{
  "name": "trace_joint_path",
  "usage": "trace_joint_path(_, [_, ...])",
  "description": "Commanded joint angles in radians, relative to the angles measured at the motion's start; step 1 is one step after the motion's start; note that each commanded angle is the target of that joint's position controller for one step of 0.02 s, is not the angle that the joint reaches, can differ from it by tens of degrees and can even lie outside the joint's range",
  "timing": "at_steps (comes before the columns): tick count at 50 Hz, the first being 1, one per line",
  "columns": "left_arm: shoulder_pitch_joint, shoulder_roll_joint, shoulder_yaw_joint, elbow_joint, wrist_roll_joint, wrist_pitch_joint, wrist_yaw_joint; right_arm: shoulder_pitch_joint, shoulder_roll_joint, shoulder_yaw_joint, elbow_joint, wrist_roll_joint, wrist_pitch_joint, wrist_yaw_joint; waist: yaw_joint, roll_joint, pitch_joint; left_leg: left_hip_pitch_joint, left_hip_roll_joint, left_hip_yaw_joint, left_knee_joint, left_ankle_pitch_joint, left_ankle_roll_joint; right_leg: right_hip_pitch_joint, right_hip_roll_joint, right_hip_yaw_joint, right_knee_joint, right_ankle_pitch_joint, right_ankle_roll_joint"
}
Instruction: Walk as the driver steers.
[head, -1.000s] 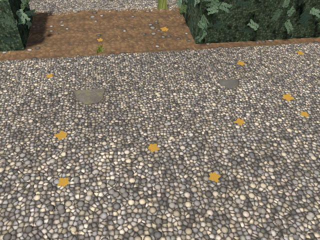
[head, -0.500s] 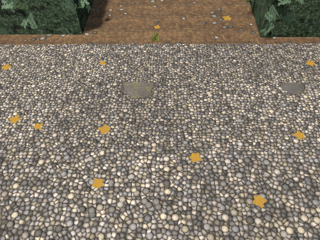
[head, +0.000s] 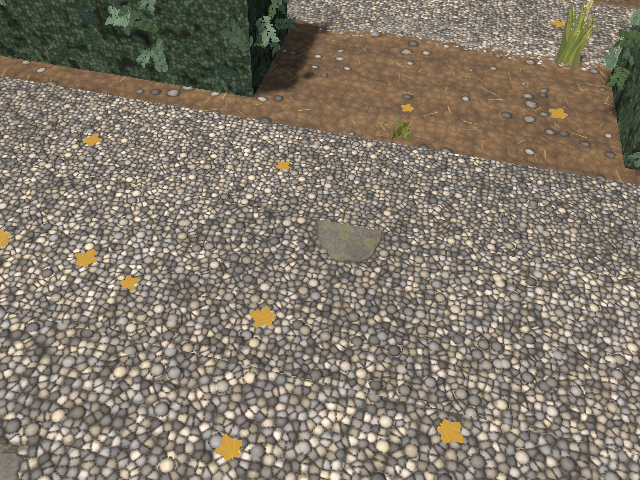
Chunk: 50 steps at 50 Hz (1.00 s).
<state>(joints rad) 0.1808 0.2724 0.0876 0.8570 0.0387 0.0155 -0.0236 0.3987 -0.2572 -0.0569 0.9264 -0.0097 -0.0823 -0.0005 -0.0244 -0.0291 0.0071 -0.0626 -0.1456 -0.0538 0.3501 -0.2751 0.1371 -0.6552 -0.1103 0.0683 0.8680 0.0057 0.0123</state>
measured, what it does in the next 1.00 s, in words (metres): goes down, turning right: right foot 0.18 m lower, then left foot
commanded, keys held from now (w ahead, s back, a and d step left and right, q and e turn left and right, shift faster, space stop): w+e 0.30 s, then e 0.34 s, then no key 0.36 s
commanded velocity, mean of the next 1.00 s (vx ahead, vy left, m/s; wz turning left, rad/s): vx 0.26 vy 0.00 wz -0.35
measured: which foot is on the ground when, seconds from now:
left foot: down 0.00-0.34, up 0.36-0.78, down 0.80-1.00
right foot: up 0.00-0.34, down 0.36-0.82, up 0.84-1.00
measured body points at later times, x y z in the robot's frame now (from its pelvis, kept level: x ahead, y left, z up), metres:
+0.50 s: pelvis +0.32 -0.09 -0.19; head +0.39 -0.11 +0.25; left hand +0.45 +0.13 -0.34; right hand +0.30 -0.34 -0.34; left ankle +0.28 +0.05 -0.76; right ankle +0.37 -0.14 -0.92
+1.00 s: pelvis +0.45 -0.08 -0.18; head +0.47 -0.07 +0.26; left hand +0.64 +0.14 -0.32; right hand +0.45 -0.36 -0.29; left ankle +0.55 -0.04 -0.92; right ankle +0.37 -0.19 -0.87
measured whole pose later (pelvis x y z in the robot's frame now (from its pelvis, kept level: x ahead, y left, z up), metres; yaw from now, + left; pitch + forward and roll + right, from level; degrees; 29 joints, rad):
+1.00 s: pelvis +0.45 -0.08 -0.18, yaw -26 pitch -1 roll -2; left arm 0.23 0.30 0.06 0.83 0.01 0.07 0.01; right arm 0.18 -0.22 0.01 0.79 -0.02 0.00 -0.02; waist 0.01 -0.03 0.05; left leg -0.33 -0.03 -0.01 0.47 -0.12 0.05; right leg -0.37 0.10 0.10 0.92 -0.49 0.01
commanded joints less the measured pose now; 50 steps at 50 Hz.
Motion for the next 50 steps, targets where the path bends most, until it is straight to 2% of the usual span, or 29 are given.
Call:
trace_joint_path(1, [-0.088,0.072,0.02,-0.063,-0.001,-0.014,-0.014,0.037,-0.13,-0.023,-0.014,-0.01,-0.03,-0.02,-0.016,0.068,0.082,-0.015,0.268,-0.198,-0.069,0.049,0.102,-0.126,0.031,0.011,-0.094,0.191,-0.011])
trace_joint_path(5, [-0.127,0.055,0.013,-0.062,0.001,-0.032,-0.031,0.076,-0.127,-0.01,-0.005,-0.024,-0.039,-0.04,-0.036,0.063,0.097,-0.071,0.273,-0.144,0.07,0.084,0.079,-0.093,0.111,0.043,-0.146,0.33,-0.058])
trace_joint_path(10, [-0.242,0.038,-0.004,-0.118,0.007,-0.042,-0.015,0.202,-0.09,0.013,0.041,-0.046,-0.043,-0.046,-0.103,0.07,0.137,0.055,0.282,-0.088,0.292,0.2,0.056,-0.182,0.12,-0.02,-0.236,0.408,-0.092])
trace_joint_path(12, [-0.268,0.019,-0.02,-0.128,-0.002,-0.052,-0.022,0.233,-0.082,0.019,0.052,-0.055,-0.042,-0.048,-0.137,0.068,0.168,0.056,0.26,-0.059,0.357,0.231,0.036,-0.113,0.121,-0.075,-0.351,0.435,-0.095])
trace_joint_path(14, [-0.192,0.006,-0.027,-0.1,-0.022,-0.066,-0.023,0.194,-0.082,0.028,0.048,-0.055,-0.025,-0.056,-0.094,0.021,0.17,0.003,0.245,-0.013,0.453,0.353,0.009,0.092,0.106,-0.102,-0.508,0.455,-0.098])
trace_joint_path(16, [0.126,0.036,-0.013,0.016,-0.012,-0.056,-0.006,0.2,-0.101,0.024,0.062,-0.039,-0.018,-0.058,0.03,0.028,-0.009,0.028,0.224,0.01,0.8,0.577,-0.006,0.428,0.123,-0.124,-0.556,0.548,-0.116])
trace_joint_path(17, [0.278,0.072,0.0,0.077,0.018,-0.056,-0.004,0.155,-0.11,0.019,0.067,-0.012,-0.006,-0.063,0.136,0.017,-0.01,-0.109,0.185,0.065,1.126,0.535,-0.043,0.613,0.116,-0.149,-0.657,0.597,-0.145])
trace_joint_path(18, [0.379,0.156,0.025,0.128,0.024,-0.048,-0.004,0.101,-0.061,0.014,0.048,-0.011,0.002,-0.051,0.181,-0.123,-0.033,-0.439,0.03,0.159,1.615,-0.415,-0.086,0.902,-0.019,-0.008,-0.586,0.854,-0.247])
trace_joint_path(19, [0.426,0.22,0.032,0.11,0.007,-0.055,-0.008,0.212,-0.072,0.015,-0.024,0.058,0.004,-0.059,0.093,-0.171,-0.273,-0.804,0.061,0.052,1.751,-0.596,-0.123,1.391,-0.277,0.236,-0.107,1.492,-0.346])
trace_joint_path(20, [0.43,0.198,0.028,0.072,-0.024,-0.06,-0.006,0.108,-0.13,0.026,-0.063,0.049,-0.001,-0.064,0.202,-0.069,-0.368,-1.011,0.136,-0.006,1.659,-0.455,-0.144,1.494,-0.335,0.342,-0.186,1.32,-0.419])
trace_joint_path(21, [0.328,0.175,0.027,0.043,-0.032,-0.05,0.013,0.061,-0.134,0.034,-0.069,0.025,0.002,-0.056,0.17,0.054,-0.356,-1.003,0.177,-0.001,1.595,-0.356,-0.134,1.356,-0.314,0.359,-0.293,0.921,-0.452])
trace_joint_path(22, [0.242,0.15,0.013,0.027,-0.045,-0.056,0.036,0.016,-0.141,0.029,-0.074,-0.016,-0.007,-0.043,0.12,0.122,-0.286,-0.93,0.213,-0.018,1.391,-0.173,-0.121,1.113,-0.262,0.358,-0.393,0.605,-0.41])
trace_joint_path(23, [0.172,0.127,-0.001,0.012,-0.036,-0.061,0.049,0.004,-0.137,0.023,-0.084,-0.044,0.005,-0.031,0.059,0.102,-0.216,-0.835,0.208,-0.01,1.326,-0.123,-0.139,0.874,-0.242,0.372,-0.449,0.609,-0.416])
trace_joint_path(24, [0.132,0.116,-0.012,0.017,-0.036,-0.068,0.05,-0.071,-0.135,0.018,-0.117,-0.044,0.034,-0.029,0.006,0.159,-0.067,-0.69,0.224,-0.008,1.064,-0.08,-0.17,0.547,-0.172,0.289,-0.523,0.7,-0.379])
trace_joint_path(26, [0.125,0.129,-0.011,0.024,-0.026,-0.075,0.035,-0.081,-0.066,0.032,-0.145,-0.036,0.06,-0.026,-0.021,0.073,-0.06,-0.475,0.191,0.035,0.784,-0.007,-0.182,0.35,-0.033,0.187,-0.524,0.817,-0.327])
trace_joint_path(28, [0.096,0.112,-0.01,0.003,-0.034,-0.07,0.028,-0.054,-0.032,0.041,-0.149,-0.015,0.053,-0.023,-0.032,-0.008,-0.146,-0.384,0.17,0.038,0.624,0.129,-0.154,0.363,0.024,0.136,-0.467,0.883,-0.273])
trace_joint_path(30, [0.114,0.095,-0.01,-0.011,-0.05,-0.061,0.026,-0.114,-0.042,0.037,-0.165,-0.013,0.051,-0.028,-0.002,-0.024,-0.168,-0.366,0.158,0.031,0.54,0.222,-0.138,0.403,0.049,0.144,-0.43,0.825,-0.203])
trace_joint_path(33, [0.181,0.097,-0.007,-0.011,-0.048,-0.026,0.037,-0.254,-0.067,0.033,-0.221,-0.02,0.063,-0.032,0.049,-0.019,-0.104,-0.443,0.151,0.004,0.483,0.208,-0.139,0.464,0.032,0.244,-0.42,0.66,-0.16])
trace_joint_path(35, [0.209,0.099,-0.006,-0.014,-0.034,-0.007,0.043,-0.323,-0.078,0.035,-0.247,-0.015,0.063,-0.03,0.071,-0.029,-0.052,-0.486,0.153,-0.009,0.444,0.138,-0.133,0.51,0.009,0.3,-0.415,0.597,-0.157])
trace_joint_path(38, [0.208,0.099,-0.007,-0.026,-0.019,0.008,0.05,-0.298,-0.074,0.041,-0.245,-0.007,0.044,-0.023,0.058,-0.029,-0.016,-0.413,0.146,-0.021,0.314,0.051,-0.097,0.531,0.005,0.344,-0.367,0.52,-0.16])
trace_joint_path(39, [0.187,0.101,-0.006,-0.03,-0.021,0.005,0.054,-0.225,-0.067,0.043,-0.218,-0.013,0.033,-0.025,0.02,-0.014,-0.009,-0.293,0.145,-0.025,0.183,0.122,-0.079,0.481,0.031,0.338,-0.332,0.464,-0.144])
trace_joint_path(40, [0.176,0.105,-0.007,-0.045,-0.034,-0.003,0.054,-0.168,-0.086,0.04,-0.204,-0.022,0.019,-0.031,-0.007,0.035,-0.039,-0.116,0.206,-0.086,0.089,0.394,-0.05,0.4,0.081,0.309,-0.262,0.34,-0.109])
trace_joint_path(41, [0.263,0.064,-0.016,-0.063,-0.043,-0.012,0.055,-0.14,-0.162,0.027,-0.214,-0.022,0.017,-0.038,0.026,0.236,-0.147,0.096,0.454,-0.302,0.128,0.899,0.048,0.291,0.189,0.177,-0.052,-0.19,-0.069])
trace_joint_path(42, [0.307,0.107,-0.001,-0.059,-0.051,0.007,0.062,-0.11,-0.156,0.02,-0.211,0.005,0.049,-0.038,0.004,0.312,-0.257,0.115,0.589,-0.458,0.109,0.99,0.207,0.241,0.296,0.05,0.121,-0.728,-0.059])
trace_joint_path(43, [0.235,0.15,0.007,-0.057,-0.022,0.019,0.056,-0.129,-0.108,0.032,-0.216,0.013,0.059,-0.033,0.004,0.144,-0.188,0.033,0.549,-0.46,0.073,0.823,0.216,0.189,0.258,0.059,0.229,-0.7,-0.047])
trace_joint_path(44, [0.178,0.125,0.004,-0.06,-0.017,0.027,0.05,-0.181,-0.075,0.04,-0.218,0.007,0.064,-0.033,0.021,0.085,-0.117,-0.049,0.492,-0.39,0.039,0.665,0.181,0.182,0.239,0.071,0.255,-0.624,-0.032])
trace_joint_path(45, [0.162,0.099,-0.004,-0.061,-0.021,0.039,0.046,-0.231,-0.058,0.047,-0.22,-0.005,0.07,-0.032,0.045,0.08,-0.076,-0.127,0.438,-0.318,-0.005,0.537,0.134,0.207,0.219,0.078,0.223,-0.567,-0.018])
trace_joint_path(47, [0.194,0.077,-0.016,-0.039,-0.024,0.061,0.038,-0.273,-0.071,0.043,-0.212,-0.019,0.071,-0.028,0.075,0.158,-0.048,-0.228,0.346,-0.204,-0.053,0.394,0.075,0.293,0.215,0.039,0.158,-0.49,0.006])
trace_joint_path(50, [0.181,0.063,-0.033,-0.018,-0.031,0.072,0.035,-0.256,-0.082,0.038,-0.182,-0.013,0.068,-0.02,0.068,0.17,-0.062,-0.237,0.297,-0.159,-0.08,0.192,0.038,0.372,0.199,-0.013,-0.04,-0.474,0.016])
